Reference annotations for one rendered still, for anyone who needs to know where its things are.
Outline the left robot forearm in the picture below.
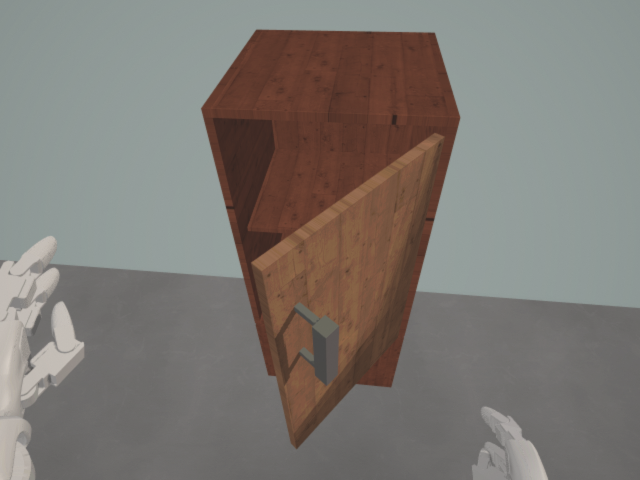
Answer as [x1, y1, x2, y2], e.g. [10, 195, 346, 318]
[0, 416, 35, 480]

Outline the handle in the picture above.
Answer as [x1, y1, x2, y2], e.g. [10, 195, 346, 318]
[294, 302, 339, 386]

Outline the right robot hand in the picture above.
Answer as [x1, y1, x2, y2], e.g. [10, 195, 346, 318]
[472, 407, 548, 480]

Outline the cupboard door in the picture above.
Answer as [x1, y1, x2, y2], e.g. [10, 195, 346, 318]
[251, 133, 445, 449]

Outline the left robot hand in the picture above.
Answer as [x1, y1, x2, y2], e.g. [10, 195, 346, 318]
[0, 236, 84, 418]

